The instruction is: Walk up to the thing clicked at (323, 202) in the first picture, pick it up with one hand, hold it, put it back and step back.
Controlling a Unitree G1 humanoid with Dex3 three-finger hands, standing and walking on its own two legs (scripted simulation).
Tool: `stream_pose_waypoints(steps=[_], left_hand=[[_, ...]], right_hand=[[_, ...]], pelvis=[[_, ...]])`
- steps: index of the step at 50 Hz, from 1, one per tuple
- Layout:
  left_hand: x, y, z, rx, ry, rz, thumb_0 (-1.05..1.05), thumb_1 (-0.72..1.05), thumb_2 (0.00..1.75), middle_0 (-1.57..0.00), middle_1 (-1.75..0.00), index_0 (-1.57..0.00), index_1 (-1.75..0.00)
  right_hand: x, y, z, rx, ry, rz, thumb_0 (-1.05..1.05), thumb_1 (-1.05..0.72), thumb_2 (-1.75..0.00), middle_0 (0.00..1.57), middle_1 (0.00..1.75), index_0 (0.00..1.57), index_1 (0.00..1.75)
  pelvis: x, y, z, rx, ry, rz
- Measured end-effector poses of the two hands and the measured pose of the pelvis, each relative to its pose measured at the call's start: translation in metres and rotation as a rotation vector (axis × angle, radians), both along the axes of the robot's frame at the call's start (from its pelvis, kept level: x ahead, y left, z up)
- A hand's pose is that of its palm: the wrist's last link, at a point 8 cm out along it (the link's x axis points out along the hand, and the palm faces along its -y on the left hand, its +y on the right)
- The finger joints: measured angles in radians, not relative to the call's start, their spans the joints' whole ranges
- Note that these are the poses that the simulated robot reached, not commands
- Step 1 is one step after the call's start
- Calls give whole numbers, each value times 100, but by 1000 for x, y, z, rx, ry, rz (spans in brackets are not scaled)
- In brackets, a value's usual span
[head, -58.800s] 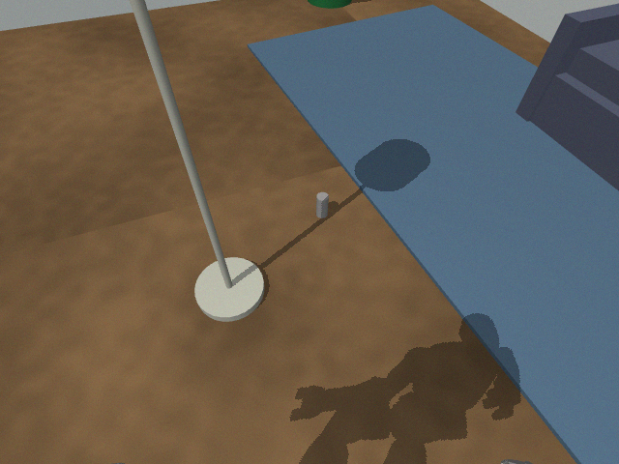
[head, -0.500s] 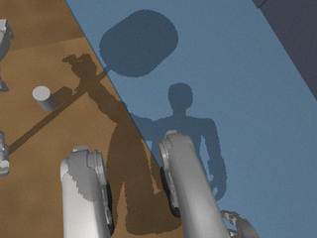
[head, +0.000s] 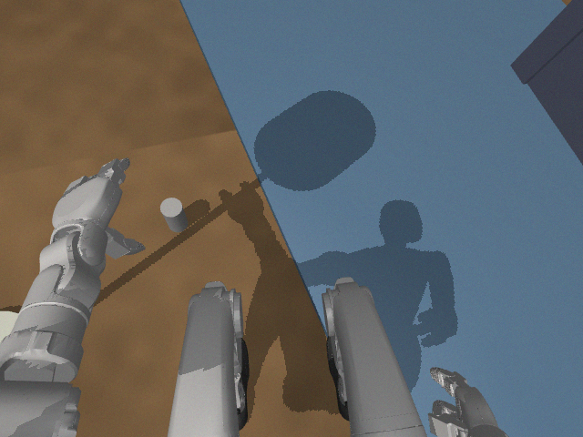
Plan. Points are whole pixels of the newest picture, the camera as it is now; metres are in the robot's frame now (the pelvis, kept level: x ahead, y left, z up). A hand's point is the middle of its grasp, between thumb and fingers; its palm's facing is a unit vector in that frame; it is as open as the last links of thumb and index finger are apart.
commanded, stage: home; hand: left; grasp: from above
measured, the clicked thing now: (174, 215) +0.54 +0.25 -0.45
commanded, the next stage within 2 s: none
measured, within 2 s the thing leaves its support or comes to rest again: neither
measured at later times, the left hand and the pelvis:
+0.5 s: hand (66, 313) +0.24 +0.22 +0.09, palm faces +0.05 -0.95 -0.30, open 7.5 cm; pelvis +0.04 +0.01 +0.17, yaw +6 degrees
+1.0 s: hand out of the picture +0.20 +0.23 +0.17, palm faces +0.16 -0.98 -0.15, open 7.4 cm; pelvis +0.07 +0.02 +0.22, yaw +7 degrees
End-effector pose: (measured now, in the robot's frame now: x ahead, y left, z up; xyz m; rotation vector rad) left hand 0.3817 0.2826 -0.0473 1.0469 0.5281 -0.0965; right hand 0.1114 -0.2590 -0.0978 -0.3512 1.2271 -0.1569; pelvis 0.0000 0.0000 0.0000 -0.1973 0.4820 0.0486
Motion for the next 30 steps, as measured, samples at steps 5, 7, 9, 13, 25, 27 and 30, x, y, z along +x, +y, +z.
stream_pose_waypoints(steps=[5,7,9,13,25,27,30], left_hand=[[-44,0,38,-148,30,86,1,34,59,-16,-24,-16,-23],[-57,-2,51,-206,34,127,1,42,63,-17,-24,-17,-23],[-69,-3,63,-258,36,172,1,50,67,-17,-25,-17,-24],[-92,-7,88,-358,39,271,1,65,76,-19,-27,-19,-26],[-159,-14,165,-634,69,532,1,88,88,-20,-30,-21,-30],[-167,-13,178,-665,70,566,2,89,89,-20,-31,-21,-30],[-179,-11,198,-707,63,610,2,90,89,-20,-31,-21,-30]], right_hand=[[49,15,56,-2,-168,83,1,-90,-89,21,30,20,30],[68,20,79,-1,-237,117,1,-90,-89,21,30,20,30],[85,26,101,2,-301,145,1,-90,-89,21,30,20,30],[113,37,141,18,-404,187,1,-90,-89,21,30,20,30],[130,71,226,72,-541,192,1,-90,-89,21,30,20,30],[127,73,234,72,-548,186,1,-90,-89,21,30,20,30],[122,76,246,68,-559,169,1,-90,-89,21,30,20,30]], pelvis=[[6,3,42,11,-60,24],[8,4,57,14,-84,37],[11,4,71,17,-108,48],[17,4,97,28,-154,62],[41,12,171,58,-273,92],[45,14,181,60,-291,95],[52,17,193,65,-316,99]])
